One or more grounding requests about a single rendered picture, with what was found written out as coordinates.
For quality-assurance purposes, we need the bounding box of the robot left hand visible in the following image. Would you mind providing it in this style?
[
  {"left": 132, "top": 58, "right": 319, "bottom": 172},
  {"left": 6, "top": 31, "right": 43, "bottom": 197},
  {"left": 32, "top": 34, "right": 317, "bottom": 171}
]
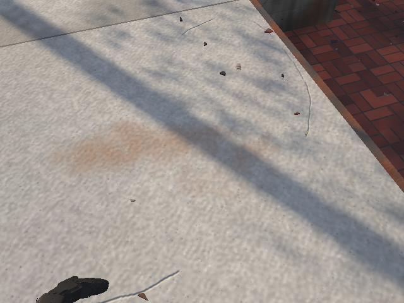
[{"left": 36, "top": 276, "right": 109, "bottom": 303}]

